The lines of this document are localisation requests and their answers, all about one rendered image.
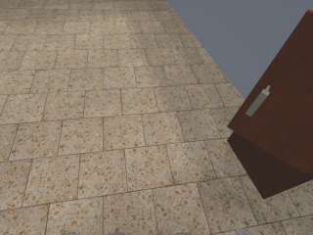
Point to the cupboard door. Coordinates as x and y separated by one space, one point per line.
283 124

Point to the handle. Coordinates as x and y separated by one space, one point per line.
258 101

